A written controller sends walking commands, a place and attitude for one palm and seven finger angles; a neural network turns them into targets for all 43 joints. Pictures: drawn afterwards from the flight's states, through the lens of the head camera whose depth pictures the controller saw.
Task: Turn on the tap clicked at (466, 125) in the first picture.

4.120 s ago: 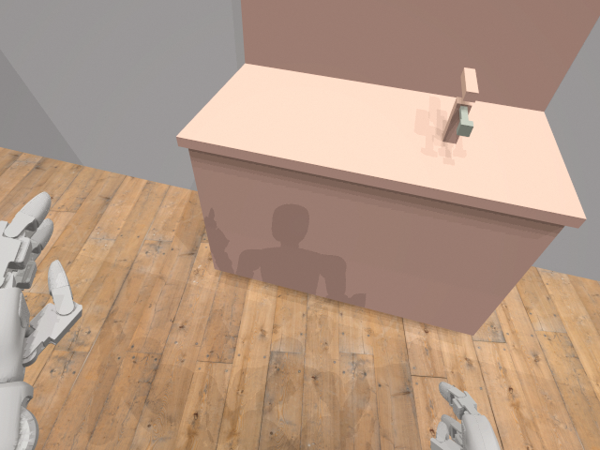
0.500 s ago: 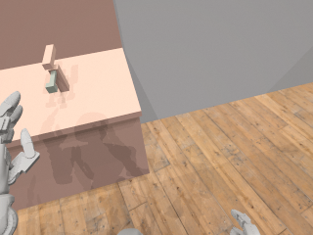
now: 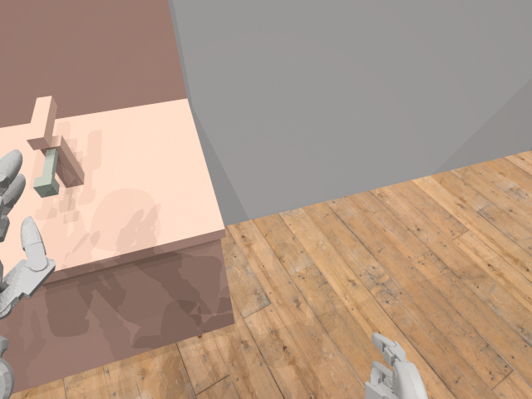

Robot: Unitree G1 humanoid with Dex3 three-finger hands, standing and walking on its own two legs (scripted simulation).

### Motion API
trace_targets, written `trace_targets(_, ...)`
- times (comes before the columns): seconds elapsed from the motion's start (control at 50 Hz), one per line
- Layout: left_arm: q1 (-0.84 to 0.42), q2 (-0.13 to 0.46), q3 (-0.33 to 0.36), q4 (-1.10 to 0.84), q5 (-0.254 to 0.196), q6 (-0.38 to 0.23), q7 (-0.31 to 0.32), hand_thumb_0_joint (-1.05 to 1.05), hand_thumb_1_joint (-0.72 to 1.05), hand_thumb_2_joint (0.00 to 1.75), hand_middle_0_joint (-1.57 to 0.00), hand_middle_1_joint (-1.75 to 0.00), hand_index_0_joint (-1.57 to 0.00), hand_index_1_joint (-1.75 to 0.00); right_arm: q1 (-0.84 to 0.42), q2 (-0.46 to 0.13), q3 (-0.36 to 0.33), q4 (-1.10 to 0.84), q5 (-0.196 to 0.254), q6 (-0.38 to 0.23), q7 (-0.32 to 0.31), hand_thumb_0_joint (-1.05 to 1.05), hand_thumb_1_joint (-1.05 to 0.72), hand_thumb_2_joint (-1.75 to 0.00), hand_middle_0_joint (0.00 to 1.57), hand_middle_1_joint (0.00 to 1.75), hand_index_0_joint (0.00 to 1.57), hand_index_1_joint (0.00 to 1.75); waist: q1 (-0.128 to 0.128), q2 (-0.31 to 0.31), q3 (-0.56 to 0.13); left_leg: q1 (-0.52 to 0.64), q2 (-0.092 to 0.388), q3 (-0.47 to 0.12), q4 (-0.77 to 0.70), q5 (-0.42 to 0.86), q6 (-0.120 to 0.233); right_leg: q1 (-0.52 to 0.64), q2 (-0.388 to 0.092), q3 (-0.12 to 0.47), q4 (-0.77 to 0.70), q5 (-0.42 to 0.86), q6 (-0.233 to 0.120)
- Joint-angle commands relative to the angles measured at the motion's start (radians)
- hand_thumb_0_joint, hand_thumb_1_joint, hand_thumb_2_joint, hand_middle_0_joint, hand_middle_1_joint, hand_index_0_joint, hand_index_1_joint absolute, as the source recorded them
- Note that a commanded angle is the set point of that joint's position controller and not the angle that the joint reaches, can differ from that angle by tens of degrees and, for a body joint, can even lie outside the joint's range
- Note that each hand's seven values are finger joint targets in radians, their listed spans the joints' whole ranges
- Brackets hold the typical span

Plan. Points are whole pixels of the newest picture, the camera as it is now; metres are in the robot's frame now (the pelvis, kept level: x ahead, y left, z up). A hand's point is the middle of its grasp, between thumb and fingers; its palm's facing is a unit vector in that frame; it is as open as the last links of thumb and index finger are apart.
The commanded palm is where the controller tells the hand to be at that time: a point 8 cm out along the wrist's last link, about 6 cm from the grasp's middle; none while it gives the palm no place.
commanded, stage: come to a stop and stand still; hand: left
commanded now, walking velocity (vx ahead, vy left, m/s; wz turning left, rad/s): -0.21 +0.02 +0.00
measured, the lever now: (46, 186) +0.44 +0.42 +0.04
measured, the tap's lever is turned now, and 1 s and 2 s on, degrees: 0 0 0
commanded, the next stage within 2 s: look again from close up in 0.92 s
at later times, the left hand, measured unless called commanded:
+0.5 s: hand out of the picture +0.21 +0.33 +0.21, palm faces +0.57 -0.73 -0.37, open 7.4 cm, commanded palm +0.12 +0.30 +0.18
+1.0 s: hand out of the picture +0.18 +0.31 +0.17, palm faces +0.41 -0.86 -0.30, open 7.4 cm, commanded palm +0.11 +0.34 +0.18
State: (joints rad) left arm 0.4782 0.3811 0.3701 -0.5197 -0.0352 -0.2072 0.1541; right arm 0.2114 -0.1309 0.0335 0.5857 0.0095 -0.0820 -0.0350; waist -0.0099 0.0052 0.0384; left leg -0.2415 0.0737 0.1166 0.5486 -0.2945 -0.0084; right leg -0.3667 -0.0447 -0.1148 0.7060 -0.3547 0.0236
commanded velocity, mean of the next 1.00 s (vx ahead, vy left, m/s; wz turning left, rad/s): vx -0.03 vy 0.03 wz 0.00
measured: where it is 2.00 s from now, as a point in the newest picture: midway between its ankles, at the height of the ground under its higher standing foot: outside the picture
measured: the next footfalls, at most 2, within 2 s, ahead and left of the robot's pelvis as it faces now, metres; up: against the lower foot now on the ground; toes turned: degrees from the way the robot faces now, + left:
right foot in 0.04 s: +0.09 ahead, -0.11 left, +0.00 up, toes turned -7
left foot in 0.38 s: +0.02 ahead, +0.13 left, +0.00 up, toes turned +5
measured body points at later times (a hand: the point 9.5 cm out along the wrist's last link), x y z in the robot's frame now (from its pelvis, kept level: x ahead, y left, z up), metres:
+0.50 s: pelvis -0.04 +0.02 +0.00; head +0.00 +0.05 +0.44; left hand +0.18 +0.37 +0.23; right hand +0.15 -0.22 -0.07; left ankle -0.02 +0.12 -0.73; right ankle +0.05 -0.10 -0.73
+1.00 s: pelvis -0.05 +0.06 +0.01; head -0.05 +0.08 +0.46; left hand +0.15 +0.35 +0.19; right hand +0.13 -0.14 -0.06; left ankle -0.02 +0.12 -0.73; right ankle -0.03 -0.07 -0.73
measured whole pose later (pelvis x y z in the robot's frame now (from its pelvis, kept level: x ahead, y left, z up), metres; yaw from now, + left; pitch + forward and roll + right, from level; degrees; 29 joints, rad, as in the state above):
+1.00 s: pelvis -0.05 +0.06 +0.01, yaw +0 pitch -1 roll -1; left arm 0.30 0.31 0.31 -0.36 0.00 -0.26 0.09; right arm 0.21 -0.19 0.05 0.59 -0.01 -0.18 0.01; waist 0.04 -0.03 0.03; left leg -0.25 -0.03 0.10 0.45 -0.19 0.07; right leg -0.21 0.00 0.01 0.41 -0.18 0.01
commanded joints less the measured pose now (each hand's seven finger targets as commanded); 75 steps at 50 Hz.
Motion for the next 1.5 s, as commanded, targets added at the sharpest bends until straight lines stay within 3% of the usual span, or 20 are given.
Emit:
trace_targets(0.0,-0.036,0.163,0.107,-0.212,0.005,-0.053,0.019,0.0,0.9,0.9,-0.2,-0.3,-0.2,-0.3,-0.075,-0.167,-0.057,-0.131,0.0,-0.05,-0.02,0.0,-0.9,-0.9,0.2,0.3,0.2,0.3,0.011,0.126,-0.16,0.012,0.149,-0.075,-0.017,0.436,0.049,0.255,0.0,0.001,-0.276,0.31,0.001)
trace_targets(0.04,-0.058,0.186,0.123,-0.187,0.009,-0.048,0.027,0.0,0.9,0.9,-0.2,-0.3,-0.2,-0.3,-0.067,-0.145,-0.048,-0.143,-0.005,-0.046,-0.024,0.0,-0.9,-0.9,0.2,0.3,0.2,0.3,-0.01,-0.067,-0.198,-0.121,0.009,-0.006,0.145,0.112,-0.025,0.346,-0.198,0.242,-0.257,0.818,-0.08)
trace_targets(0.08,-0.06,0.174,0.122,-0.145,0.001,-0.033,0.018,0.0,0.9,0.9,-0.2,-0.3,-0.2,-0.3,-0.072,-0.153,-0.062,-0.13,-0.003,-0.048,-0.019,0.0,-0.9,-0.9,0.2,0.3,0.2,0.3,0.004,-0.242,-0.167,-0.142,-0.041,-0.081,0.344,-0.221,-0.035,0.265,-0.315,0.356,-0.33,0.857,-0.157)
trace_targets(0.1,-0.049,0.181,0.137,-0.13,0.002,-0.032,0.023,0.0,0.9,0.9,-0.2,-0.3,-0.2,-0.3,-0.085,-0.146,-0.058,-0.126,-0.002,-0.04,-0.021,0.0,-0.9,-0.9,0.2,0.3,0.2,0.3,0.008,-0.226,-0.16,-0.159,-0.028,-0.119,0.405,-0.232,-0.028,0.251,-0.336,0.352,-0.329,0.826,-0.174)
trace_targets(0.18,0.019,0.164,0.149,-0.138,0.015,-0.045,0.032,0.0,0.9,0.9,-0.2,-0.3,-0.2,-0.3,-0.13,-0.116,-0.026,-0.138,-0.008,-0.002,-0.036,0.0,-0.9,-0.9,0.2,0.3,0.2,0.3,0.016,-0.167,-0.215,-0.152,-0.035,-0.096,0.283,-0.167,-0.028,0.318,-0.257,0.187,-0.265,0.828,-0.145)
trace_targets(0.32,0.023,0.15,0.114,-0.257,0.013,-0.038,0.046,0.0,0.9,0.9,-0.2,-0.3,-0.2,-0.3,-0.076,-0.163,-0.062,-0.144,-0.013,0.015,-0.043,0.0,-0.9,-0.9,0.2,0.3,0.2,0.3,-0.003,-0.083,-0.224,0.028,-0.045,-0.067,-0.075,0.077,-0.011,0.226,-0.198,0.165,-0.269,0.389,-0.09)
trace_targets(0.34,-0.993,0.897,0.686,-0.369,0.119,-0.126,0.042,0.0,0.9,0.9,-0.2,-0.3,-0.2,-0.3,0.055,-0.157,-0.099,-0.12,-0.053,-0.086,-0.047,0.0,-0.9,-0.9,0.2,0.3,0.2,0.3,0.071,-0.183,-0.046,-0.164,-0.068,0.017,0.022,0.111,-0.023,0.132,-0.128,0.259,-0.311,0.455,-0.077)
trace_targets(0.36,-0.864,0.619,0.503,-0.028,0.057,-0.114,0.014,0.0,0.9,0.9,-0.2,-0.3,-0.2,-0.3,0.023,-0.149,-0.112,-0.062,-0.004,-0.106,-0.039,0.0,-0.9,-0.9,0.2,0.3,0.2,0.3,0.031,-0.042,-0.098,-0.049,-0.011,-0.111,-0.022,0.062,-0.002,0.1,-0.235,0.267,-0.277,0.4,-0.164)
trace_targets(0.38,-0.467,0.339,0.257,0.064,0.037,-0.101,-0.018,0.0,0.9,0.9,-0.2,-0.3,-0.2,-0.3,0.009,-0.149,-0.095,-0.097,-0.016,-0.114,-0.015,0.0,-0.9,-0.9,0.2,0.3,0.2,0.3,0.028,0.02,-0.154,0.033,-0.008,-0.126,-0.065,0.065,0.012,0.092,-0.185,0.264,-0.226,0.417,-0.148)
trace_targets(0.4,-0.34,0.247,0.191,0.165,0.013,-0.1,-0.029,0.0,0.9,0.9,-0.2,-0.3,-0.2,-0.3,-0.02,-0.167,-0.079,-0.113,0.0,-0.118,-0.011,0.0,-0.9,-0.9,0.2,0.3,0.2,0.3,0.038,0.131,-0.166,0.065,-0.03,-0.052,-0.105,0.108,-0.002,0.121,-0.123,0.218,-0.23,0.344,-0.108)
trace_targets(0.46,-0.248,0.068,-0.009,-0.056,-0.007,-0.129,-0.058,0.0,0.9,0.9,-0.2,-0.3,-0.2,-0.3,-0.047,-0.185,-0.084,-0.145,0.012,-0.139,0.038,0.0,-0.9,-0.9,0.2,0.3,0.2,0.3,0.059,0.361,-0.139,-0.05,0.058,-0.156,-0.221,0.182,0.038,0.21,-0.027,0.097,-0.119,0.165,-0.053)
trace_targets(0.52,-0.16,0.088,-0.018,-0.11,0.003,-0.127,-0.051,0.0,0.9,0.9,-0.2,-0.3,-0.2,-0.3,-0.037,-0.193,-0.076,-0.172,0.026,-0.146,0.065,0.0,-0.9,-0.9,0.2,0.3,0.2,0.3,0.065,0.117,-0.082,-0.239,0.071,-0.155,-0.277,-0.083,0.058,0.314,0.002,0.077,-0.104,0.093,-0.036)
trace_targets(0.58,-0.147,0.223,0.143,-0.117,0.004,-0.119,-0.024,0.0,0.9,0.9,-0.2,-0.3,-0.2,-0.3,-0.045,-0.201,-0.071,-0.192,0.019,-0.141,0.054,0.0,-0.9,-0.9,0.2,0.3,0.2,0.3,0.063,-0.113,-0.118,-0.204,0.049,-0.157,-0.255,-0.126,0.051,0.306,0.001,0.097,-0.162,0.082,-0.031)
trace_targets(0.62,-0.199,0.25,0.199,-0.118,-0.005,-0.123,-0.026,0.0,0.9,0.9,-0.2,-0.3,-0.2,-0.3,-0.066,-0.194,-0.06,-0.199,0.011,-0.139,0.036,0.0,-0.9,-0.9,0.2,0.3,0.2,0.3,0.052,-0.085,-0.073,-0.217,0.059,-0.189,-0.313,-0.239,0.054,0.26,0.01,0.115,-0.181,0.009,-0.028)
trace_targets(0.7,-0.375,0.215,0.165,-0.091,0.02,-0.135,-0.04,0.0,0.9,0.9,-0.2,-0.3,-0.2,-0.3,-0.067,-0.18,-0.056,-0.184,0.005,-0.148,0.029,0.0,-0.9,-0.9,0.2,0.3,0.2,0.3,0.045,0.233,0.003,-0.36,0.132,-0.212,-0.434,-0.454,0.089,0.315,0.049,0.075,-0.009,0.064,-0.022)
trace_targets(0.88,-0.321,0.063,-0.025,0.003,0.034,-0.104,-0.053,0.0,0.9,0.9,-0.2,-0.3,-0.2,-0.3,-0.037,-0.191,-0.053,-0.131,-0.012,-0.172,0.042,0.0,-0.9,-0.9,0.2,0.3,0.2,0.3,0.03,-0.023,-0.091,0.066,-0.003,-0.169,-0.203,-0.008,0.008,0.104,0.014,0.229,-0.395,0.073,-0.062)
trace_targets(1.0,-0.21,0.155,0.102,-0.074,0.021,-0.099,-0.043,0.0,0.9,0.9,-0.2,-0.3,-0.2,-0.3,-0.08,-0.18,-0.044,-0.181,-0.018,-0.121,0.013,0.0,-0.9,-0.9,0.2,0.3,0.2,0.3,0.044,0.098,-0.131,0.034,0.033,-0.204,-0.32,-0.034,-0.004,0.178,0.047,0.151,-0.318,0.127,-0.045)
trace_targets(1.16,-0.151,0.145,0.088,-0.174,-0.001,-0.089,-0.043,0.0,0.9,0.9,-0.2,-0.3,-0.2,-0.3,-0.087,-0.189,-0.043,-0.201,-0.027,-0.115,-0.001,0.0,-0.9,-0.9,0.2,0.3,0.2,0.3,0.038,0.104,-0.19,0.128,0.01,-0.137,-0.209,0.349,-0.026,0.206,0.035,0.126,-0.298,0.32,-0.046)
trace_targets(1.36,-0.179,0.132,0.066,-0.076,0.003,-0.051,-0.033,0.0,0.9,0.9,-0.2,-0.3,-0.2,-0.3,-0.094,-0.194,-0.051,-0.17,-0.023,-0.087,-0.017,0.0,-0.9,-0.9,0.2,0.3,0.2,0.3,0.034,0.016,-0.139,0.092,-0.025,-0.129,-0.205,0.183,-0.003,0.18,0.018,0.195,-0.398,0.287,-0.048)
trace_targets(1.48,-0.193,0.14,0.06,-0.115,-0.001,-0.049,-0.031,0.0,0.9,0.9,-0.2,-0.3,-0.2,-0.3,-0.108,-0.196,-0.059,-0.178,-0.03,-0.072,-0.022,0.0,-0.9,-0.9,0.2,0.3,0.2,0.3,0.021,0.037,-0.111,0.03,-0.04,-0.137,-0.183,-0.109,0.034,0.133,-0.001,0.233,-0.418,-0.07,-0.074)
